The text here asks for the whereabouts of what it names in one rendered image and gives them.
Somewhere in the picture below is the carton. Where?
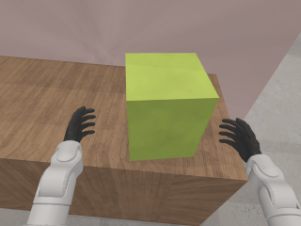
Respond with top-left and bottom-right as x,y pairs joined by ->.
125,53 -> 219,161

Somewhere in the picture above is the right robot forearm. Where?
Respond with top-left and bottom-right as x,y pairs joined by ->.
246,153 -> 301,226

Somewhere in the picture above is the pedestal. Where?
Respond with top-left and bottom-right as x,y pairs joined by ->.
0,56 -> 248,226

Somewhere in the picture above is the left robot hand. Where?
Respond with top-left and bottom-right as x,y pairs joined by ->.
63,106 -> 96,143

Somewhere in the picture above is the right robot hand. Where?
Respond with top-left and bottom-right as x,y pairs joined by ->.
218,118 -> 261,163

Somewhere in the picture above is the left robot forearm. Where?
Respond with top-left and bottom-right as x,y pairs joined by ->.
23,140 -> 84,226

